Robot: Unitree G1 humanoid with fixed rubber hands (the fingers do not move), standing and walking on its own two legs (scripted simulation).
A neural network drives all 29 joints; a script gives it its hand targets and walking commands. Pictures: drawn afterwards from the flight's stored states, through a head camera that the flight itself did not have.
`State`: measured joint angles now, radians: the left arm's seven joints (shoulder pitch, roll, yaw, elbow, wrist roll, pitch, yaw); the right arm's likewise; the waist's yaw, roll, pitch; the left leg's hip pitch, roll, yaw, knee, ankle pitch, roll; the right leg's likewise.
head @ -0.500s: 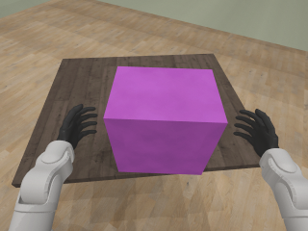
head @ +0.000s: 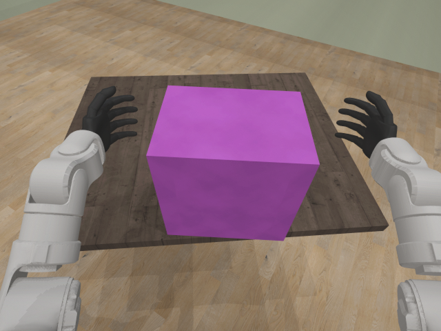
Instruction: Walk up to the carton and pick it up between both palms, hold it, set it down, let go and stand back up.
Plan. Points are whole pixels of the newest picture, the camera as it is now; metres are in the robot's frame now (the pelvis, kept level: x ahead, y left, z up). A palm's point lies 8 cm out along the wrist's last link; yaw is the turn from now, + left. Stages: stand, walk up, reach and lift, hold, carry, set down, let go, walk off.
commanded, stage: reach and lift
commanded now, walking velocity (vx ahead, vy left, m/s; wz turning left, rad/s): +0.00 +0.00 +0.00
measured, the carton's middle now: (229, 168) +0.42 -0.01 +0.05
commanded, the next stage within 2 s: none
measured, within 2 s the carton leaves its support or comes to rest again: neither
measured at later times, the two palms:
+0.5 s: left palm (99, 114) +0.42 +0.22 +0.19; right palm (368, 120) +0.42 -0.24 +0.18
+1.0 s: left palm (108, 150) +0.41 +0.22 +0.11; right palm (349, 160) +0.40 -0.23 +0.10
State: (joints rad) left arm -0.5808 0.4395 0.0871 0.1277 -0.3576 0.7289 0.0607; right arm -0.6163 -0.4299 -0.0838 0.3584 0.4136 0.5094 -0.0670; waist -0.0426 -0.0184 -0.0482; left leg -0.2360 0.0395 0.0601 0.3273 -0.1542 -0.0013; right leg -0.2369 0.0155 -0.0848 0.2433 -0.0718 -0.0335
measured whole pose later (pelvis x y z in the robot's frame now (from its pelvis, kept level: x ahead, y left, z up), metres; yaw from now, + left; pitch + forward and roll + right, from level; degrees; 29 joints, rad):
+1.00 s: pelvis +0.01 +0.01 +0.00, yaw +0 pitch +9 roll -1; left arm -0.56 0.34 0.09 0.48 -0.26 0.32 0.01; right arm -0.58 -0.32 -0.09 0.60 0.30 0.24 -0.05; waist -0.03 0.00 -0.10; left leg -0.33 0.04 0.06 0.36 -0.18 0.00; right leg -0.33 0.01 -0.08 0.26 -0.09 -0.03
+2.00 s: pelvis +0.00 +0.01 -0.01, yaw +0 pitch +15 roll -1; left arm -0.85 0.17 0.07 1.21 -0.15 -0.23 0.11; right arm -0.78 -0.16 -0.09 1.08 0.15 -0.11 -0.12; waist -0.03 0.01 -0.21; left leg -0.54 0.03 0.06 0.45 -0.18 0.00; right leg -0.54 0.00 -0.08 0.38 -0.11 -0.02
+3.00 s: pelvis +0.03 +0.01 +0.00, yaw +6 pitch +5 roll -1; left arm -0.60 0.02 0.24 0.59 0.20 0.10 -0.04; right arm -0.44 0.00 -0.32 0.62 -0.18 -0.02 -0.06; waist -0.10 -0.01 -0.07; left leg -0.22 0.00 -0.04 0.31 -0.17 0.01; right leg -0.14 -0.01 -0.18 0.14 -0.08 -0.01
